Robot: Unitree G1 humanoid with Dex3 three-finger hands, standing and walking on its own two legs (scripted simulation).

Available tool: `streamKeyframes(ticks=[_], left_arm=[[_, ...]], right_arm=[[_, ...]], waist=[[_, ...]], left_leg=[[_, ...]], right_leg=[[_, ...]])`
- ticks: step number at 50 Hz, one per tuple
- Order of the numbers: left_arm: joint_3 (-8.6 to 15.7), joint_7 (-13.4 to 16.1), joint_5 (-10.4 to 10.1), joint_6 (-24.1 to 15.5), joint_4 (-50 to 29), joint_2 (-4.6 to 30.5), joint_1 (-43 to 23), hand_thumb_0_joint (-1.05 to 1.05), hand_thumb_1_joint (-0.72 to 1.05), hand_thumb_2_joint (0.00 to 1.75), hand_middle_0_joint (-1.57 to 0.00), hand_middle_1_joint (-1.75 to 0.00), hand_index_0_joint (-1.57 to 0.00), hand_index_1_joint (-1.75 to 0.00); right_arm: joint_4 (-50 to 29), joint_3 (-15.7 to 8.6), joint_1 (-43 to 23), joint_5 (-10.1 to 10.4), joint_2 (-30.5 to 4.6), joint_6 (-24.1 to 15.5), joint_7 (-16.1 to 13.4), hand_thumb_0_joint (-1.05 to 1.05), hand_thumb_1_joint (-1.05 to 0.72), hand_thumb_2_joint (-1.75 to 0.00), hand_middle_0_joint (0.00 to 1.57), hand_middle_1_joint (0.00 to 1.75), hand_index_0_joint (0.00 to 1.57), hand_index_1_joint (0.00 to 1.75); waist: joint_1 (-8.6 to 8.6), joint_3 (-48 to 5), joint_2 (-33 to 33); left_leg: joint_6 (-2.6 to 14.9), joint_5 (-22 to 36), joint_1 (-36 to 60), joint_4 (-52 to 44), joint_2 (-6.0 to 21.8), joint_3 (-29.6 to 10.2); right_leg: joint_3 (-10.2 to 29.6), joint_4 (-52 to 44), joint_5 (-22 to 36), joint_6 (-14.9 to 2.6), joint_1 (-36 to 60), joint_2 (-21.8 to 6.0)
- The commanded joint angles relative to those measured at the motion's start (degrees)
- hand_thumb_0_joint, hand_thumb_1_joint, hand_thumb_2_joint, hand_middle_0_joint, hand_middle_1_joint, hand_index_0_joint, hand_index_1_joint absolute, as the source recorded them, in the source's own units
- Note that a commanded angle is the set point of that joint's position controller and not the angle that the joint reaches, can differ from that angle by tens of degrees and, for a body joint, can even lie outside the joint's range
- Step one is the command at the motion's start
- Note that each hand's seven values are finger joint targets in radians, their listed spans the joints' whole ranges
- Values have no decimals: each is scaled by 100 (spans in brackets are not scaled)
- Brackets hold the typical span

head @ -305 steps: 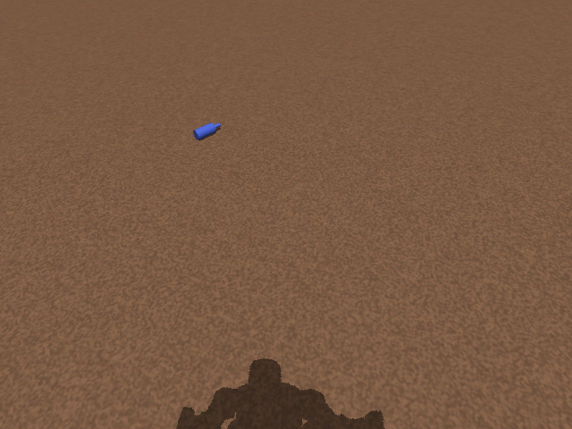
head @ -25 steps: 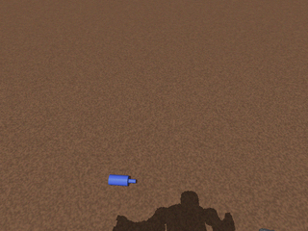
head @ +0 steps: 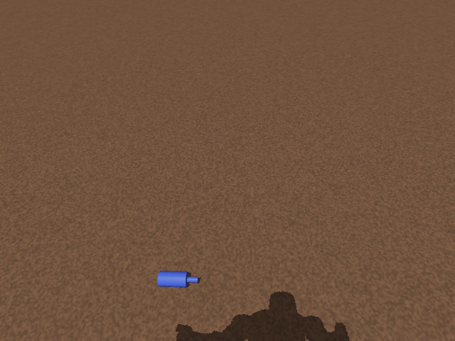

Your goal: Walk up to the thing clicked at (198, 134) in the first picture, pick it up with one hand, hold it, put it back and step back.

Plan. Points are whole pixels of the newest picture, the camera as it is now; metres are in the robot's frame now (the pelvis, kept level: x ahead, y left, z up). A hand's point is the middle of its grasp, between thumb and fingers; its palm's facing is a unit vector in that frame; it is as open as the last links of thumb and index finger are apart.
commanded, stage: walk up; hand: left
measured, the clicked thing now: (178, 279) +0.49 +0.27 -0.75
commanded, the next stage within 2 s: stand in 0.40 s
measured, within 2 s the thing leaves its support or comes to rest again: neither
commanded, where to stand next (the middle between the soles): +0.06 +0.02 m, yaw -1 degrees
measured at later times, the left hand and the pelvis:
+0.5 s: hand out of the picture +0.11 +0.25 -0.15, palm faces -0.03 -0.94 -0.35, open 7.4 cm; pelvis +0.01 +0.00 +0.00, yaw +0 degrees
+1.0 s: hand out of the picture +0.08 +0.24 -0.15, palm faces -0.02 -0.94 -0.34, open 7.4 cm; pelvis +0.01 -0.01 +0.00, yaw +0 degrees
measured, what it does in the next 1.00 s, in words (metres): stands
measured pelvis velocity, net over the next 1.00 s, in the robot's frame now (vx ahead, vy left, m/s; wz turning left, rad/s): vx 0.01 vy -0.01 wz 0.00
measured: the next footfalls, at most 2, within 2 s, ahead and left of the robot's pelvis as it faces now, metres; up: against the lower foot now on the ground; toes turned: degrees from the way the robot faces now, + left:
none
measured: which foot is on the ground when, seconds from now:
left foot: down 0.00-1.00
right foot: down 0.00-1.00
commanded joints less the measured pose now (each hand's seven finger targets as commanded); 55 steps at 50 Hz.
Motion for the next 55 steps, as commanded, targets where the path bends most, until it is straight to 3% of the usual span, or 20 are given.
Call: streamKeyframes(ticks=[1, 9, 19, 20, 25, 34, 55], left_arm=[[275, 83, 27, -108, -379, 1308, -343, 0, 90, 90, -20, -30, -20, -30], [289, 85, 23, -81, -399, 1252, -358, 0, 90, 90, -20, -30, -20, -30], [298, 90, 39, -59, -436, 1199, -411, 0, 90, 90, -20, -30, -20, -30], [262, 60, -12, -36, -418, 1079, -362, 0, 90, 90, -20, -30, -20, -30], [286, 39, -5, -14, -433, 1107, -330, 0, 90, 90, -20, -30, -20, -30], [279, 8, 3, -13, -468, 1110, -316, 0, 90, 90, -20, -30, -20, -30], [250, 8, 6, -26, -472, 1132, -136, 0, 90, 90, -20, -30, -20, -30]], right_arm=[[-336, -214, -274, -34, -1207, -144, -77, 0, -90, -90, 20, 30, 20, 30], [-294, -209, -164, -35, -1175, -137, -83, 0, -90, -90, 20, 30, 20, 30], [-294, -228, -44, -55, -1188, -139, -103, 0, -90, -90, 20, 30, 20, 30], [-309, -132, -136, -30, -985, -197, -119, 0, -90, -90, 20, 30, 20, 30], [-268, -145, -131, -45, -1095, -268, -157, 0, -90, -90, 20, 30, 20, 30], [-239, -114, -137, -42, -1048, -280, -169, 0, -90, -90, 20, 30, 20, 30], [-213, -99, -50, -55, -1101, -261, -150, 0, -90, -90, 20, 30, 20, 30]], waist=[[-54, -660, -102], [-34, -545, -94], [-71, -564, -44], [-75, -681, -158], [-94, -667, -36], [-102, -489, 21], [-87, -495, 1]], left_leg=[[93, 554, 176, -451, 646, -513], [90, 513, 187, -506, 652, -530], [95, 633, 144, -524, 670, -519], [62, 1066, 260, -645, 789, -676], [7, 1414, 424, -674, 813, -630], [-51, 874, 296, -771, 769, -568], [-12, 623, 318, -723, 770, -579]], right_leg=[[390, -302, 761, -292, 206, -546], [439, -377, 577, -283, 123, -525], [408, -312, 824, -284, 236, -496], [393, -309, 1014, -261, 317, -490], [375, -360, 1124, -248, 369, -489], [433, -571, 829, -255, 357, -506], [465, -689, 686, -280, 327, -538]])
